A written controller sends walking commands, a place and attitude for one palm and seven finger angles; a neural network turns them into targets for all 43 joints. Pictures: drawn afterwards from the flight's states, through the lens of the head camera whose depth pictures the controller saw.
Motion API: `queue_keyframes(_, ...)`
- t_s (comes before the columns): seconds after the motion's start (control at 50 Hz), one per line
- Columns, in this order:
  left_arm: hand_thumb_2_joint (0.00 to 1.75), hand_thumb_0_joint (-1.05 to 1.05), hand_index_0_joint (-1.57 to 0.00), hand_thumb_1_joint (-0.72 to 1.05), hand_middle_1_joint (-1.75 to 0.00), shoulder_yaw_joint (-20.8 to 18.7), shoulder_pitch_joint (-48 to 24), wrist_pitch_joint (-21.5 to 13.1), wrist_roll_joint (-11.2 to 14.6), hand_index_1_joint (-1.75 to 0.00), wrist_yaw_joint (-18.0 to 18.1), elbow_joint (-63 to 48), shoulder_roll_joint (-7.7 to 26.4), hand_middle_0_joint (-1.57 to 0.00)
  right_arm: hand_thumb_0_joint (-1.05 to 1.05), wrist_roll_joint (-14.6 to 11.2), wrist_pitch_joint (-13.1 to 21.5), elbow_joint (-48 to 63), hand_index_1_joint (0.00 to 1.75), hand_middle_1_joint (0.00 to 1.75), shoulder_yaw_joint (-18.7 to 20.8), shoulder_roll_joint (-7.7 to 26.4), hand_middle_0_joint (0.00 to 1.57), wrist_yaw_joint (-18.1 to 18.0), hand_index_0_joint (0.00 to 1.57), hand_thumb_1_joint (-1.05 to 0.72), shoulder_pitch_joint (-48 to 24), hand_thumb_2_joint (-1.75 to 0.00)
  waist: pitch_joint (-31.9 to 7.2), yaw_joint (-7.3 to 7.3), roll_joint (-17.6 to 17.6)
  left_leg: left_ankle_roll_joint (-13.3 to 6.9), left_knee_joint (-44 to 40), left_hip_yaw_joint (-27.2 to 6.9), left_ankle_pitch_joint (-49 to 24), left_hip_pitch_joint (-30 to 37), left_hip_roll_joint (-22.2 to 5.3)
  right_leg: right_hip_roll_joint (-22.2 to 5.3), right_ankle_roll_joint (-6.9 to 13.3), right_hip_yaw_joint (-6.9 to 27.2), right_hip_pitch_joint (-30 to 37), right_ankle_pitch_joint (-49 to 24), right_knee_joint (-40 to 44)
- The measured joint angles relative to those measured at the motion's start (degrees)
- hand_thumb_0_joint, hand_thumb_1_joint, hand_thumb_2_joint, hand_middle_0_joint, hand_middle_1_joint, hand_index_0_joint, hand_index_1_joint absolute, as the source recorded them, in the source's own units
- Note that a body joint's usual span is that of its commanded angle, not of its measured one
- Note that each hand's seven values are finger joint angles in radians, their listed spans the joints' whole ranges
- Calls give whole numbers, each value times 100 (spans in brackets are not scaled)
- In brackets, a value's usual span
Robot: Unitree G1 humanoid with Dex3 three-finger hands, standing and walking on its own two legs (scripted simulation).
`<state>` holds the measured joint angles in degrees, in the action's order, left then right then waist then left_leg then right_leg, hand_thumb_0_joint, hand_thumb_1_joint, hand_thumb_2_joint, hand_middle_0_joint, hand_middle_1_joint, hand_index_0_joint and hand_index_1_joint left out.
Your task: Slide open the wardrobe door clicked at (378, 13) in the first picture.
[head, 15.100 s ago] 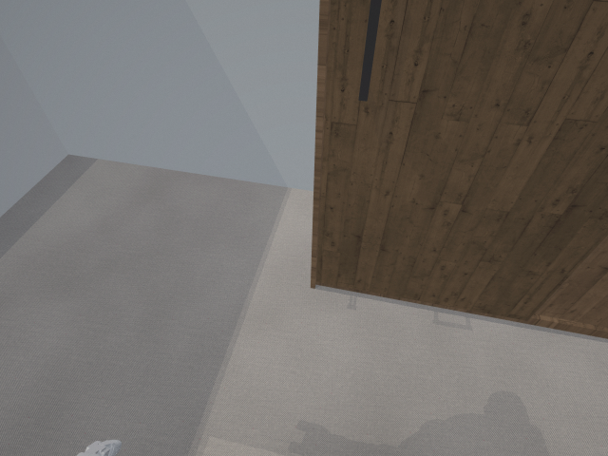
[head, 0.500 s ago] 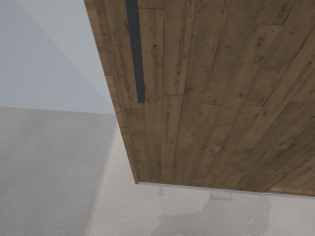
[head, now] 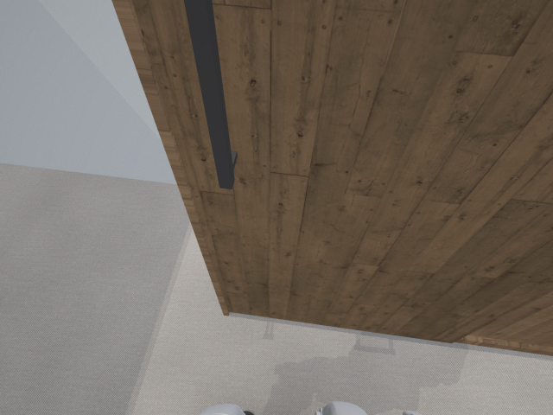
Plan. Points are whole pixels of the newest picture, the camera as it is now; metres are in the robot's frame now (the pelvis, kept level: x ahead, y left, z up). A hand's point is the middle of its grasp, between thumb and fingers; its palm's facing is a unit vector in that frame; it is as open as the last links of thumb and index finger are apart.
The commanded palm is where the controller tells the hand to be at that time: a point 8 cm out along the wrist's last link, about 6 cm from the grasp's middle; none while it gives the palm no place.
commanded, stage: come to a stop and stand still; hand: left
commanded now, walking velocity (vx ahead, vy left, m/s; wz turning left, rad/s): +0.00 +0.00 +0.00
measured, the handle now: (218, 91) +0.43 +0.11 +0.23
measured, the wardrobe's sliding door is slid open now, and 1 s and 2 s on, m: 0.00 0.00 0.00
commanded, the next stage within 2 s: none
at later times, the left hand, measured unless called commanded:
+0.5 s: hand out of the picture -0.02 +0.16 -0.17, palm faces +0.00 -0.97 -0.24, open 7.3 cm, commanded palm none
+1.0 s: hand out of the picture -0.10 +0.13 -0.18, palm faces +0.04 -0.99 -0.16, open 7.4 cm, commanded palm none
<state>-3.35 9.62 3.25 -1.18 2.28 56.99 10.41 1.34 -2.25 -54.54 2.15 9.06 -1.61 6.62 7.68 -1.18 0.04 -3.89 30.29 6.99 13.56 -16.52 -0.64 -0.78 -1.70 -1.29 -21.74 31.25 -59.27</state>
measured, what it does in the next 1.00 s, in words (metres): steps on the spot: right foot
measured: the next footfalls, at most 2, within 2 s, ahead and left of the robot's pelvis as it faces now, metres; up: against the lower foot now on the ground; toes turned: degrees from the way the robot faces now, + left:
right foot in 0.12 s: -0.01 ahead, -0.15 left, +0.00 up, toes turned +0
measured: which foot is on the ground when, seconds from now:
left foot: down 0.00-1.00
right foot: up 0.00-0.10, down 0.12-1.00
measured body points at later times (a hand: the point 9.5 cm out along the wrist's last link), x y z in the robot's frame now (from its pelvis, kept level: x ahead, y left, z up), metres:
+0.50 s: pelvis -0.06 -0.02 -0.01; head -0.07 -0.04 +0.44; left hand -0.02 +0.21 -0.15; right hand -0.07 -0.25 -0.17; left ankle +0.03 +0.08 -0.73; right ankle -0.05 -0.15 -0.73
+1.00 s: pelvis -0.07 -0.03 +0.00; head -0.08 -0.03 +0.45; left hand -0.10 +0.18 -0.16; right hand -0.06 -0.25 -0.16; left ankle +0.03 +0.08 -0.73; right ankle -0.05 -0.15 -0.73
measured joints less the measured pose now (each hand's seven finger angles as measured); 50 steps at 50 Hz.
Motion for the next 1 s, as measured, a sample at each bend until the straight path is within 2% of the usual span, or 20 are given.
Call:
queue_keyframes(0.06,90,1,-20,91,-30,35,6,-82,18,-30,11,-77,24,-20,0,-11,28,-4,30,30,9,30,20,29,20,-91,-4,-90,-117,-4,-106,54,-37,-37,-104,-95,-51,-19,9,4,149,-142,533)
queue_keyframes(0.08,90,1,-20,91,-30,80,82,-143,26,-30,31,-136,40,-20,0,-36,37,31,30,30,16,57,20,79,20,-91,46,-90,-238,-12,-141,85,114,-44,-59,-227,-87,-36,57,13,262,-514,1048)
queue_keyframes(0.12,90,1,-20,91,-30,122,301,-316,4,-30,58,-312,147,-20,0,-43,68,193,30,30,14,52,20,146,20,-91,188,-90,-469,-27,21,139,572,72,156,-508,-19,-206,181,232,490,-1567,1902)
queue_keyframes(0.16,90,1,-20,91,-30,178,363,-415,-31,-30,60,-290,141,-20,0,-36,127,299,30,30,44,98,20,144,20,-91,226,-90,-462,53,-6,126,833,115,287,-538,28,-285,66,272,551,-893,1733)
queue_keyframes(0.2,90,1,-20,91,-30,249,409,-381,-32,-30,34,-279,81,-20,0,-53,143,348,30,30,53,164,20,136,20,-91,301,-90,-481,145,-144,123,918,85,284,-494,19,-287,-9,240,620,-551,1628)
queue_keyframes(0.24,90,1,-20,91,-30,285,455,-322,-39,-30,35,-311,39,-20,0,-58,112,342,30,30,40,186,20,137,20,-91,421,-90,-537,190,-210,152,928,58,249,-443,-6,-263,-59,218,679,-573,1625)
queue_keyframes(0.42,90,1,-20,91,-30,372,666,-173,-33,-30,-33,-376,-128,-20,1,9,-35,20,30,30,-36,192,20,195,19,-91,1147,-90,-779,265,-222,173,480,-49,-25,-450,-20,-156,139,172,629,-817,1978)
queue_keyframes(0.64,90,1,-20,91,-30,314,1002,-251,3,-30,-74,79,-125,-20,1,-15,62,-546,30,30,-111,67,20,122,19,-91,1654,-90,-662,253,-146,192,-120,-201,-505,-368,-16,-18,193,182,699,-1326,2565)
queue_keyframes(0.88,90,1,-20,91,-30,396,1207,-345,-5,-30,-84,557,-300,-20,1,-63,178,-722,30,30,-141,-84,20,101,19,-91,1221,-90,-692,140,-95,241,-354,-286,-678,-267,-21,35,166,166,822,-1578,2840)
queue_keyframes(1.0,90,1,-20,91,-30,402,1191,-376,-18,-30,-87,623,-356,-20,1,-56,208,-749,30,30,-124,-38,20,74,20,-92,1041,-90,-754,90,-86,246,-408,-329,-748,-226,-7,35,159,139,875,-1564,2887)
